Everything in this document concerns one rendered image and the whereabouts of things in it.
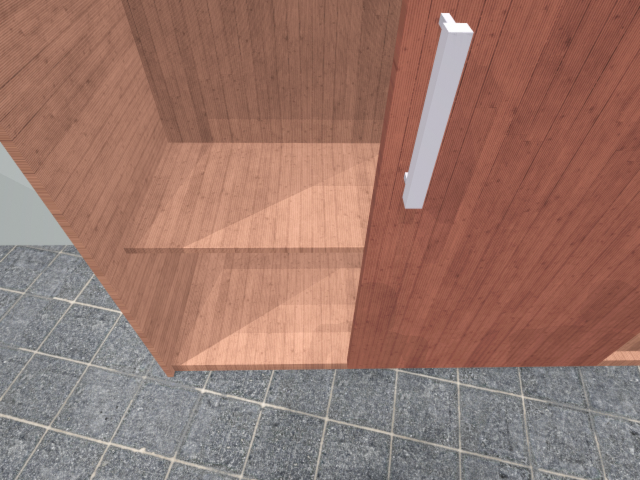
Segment handle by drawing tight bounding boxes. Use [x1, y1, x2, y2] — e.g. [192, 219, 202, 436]
[402, 13, 474, 209]

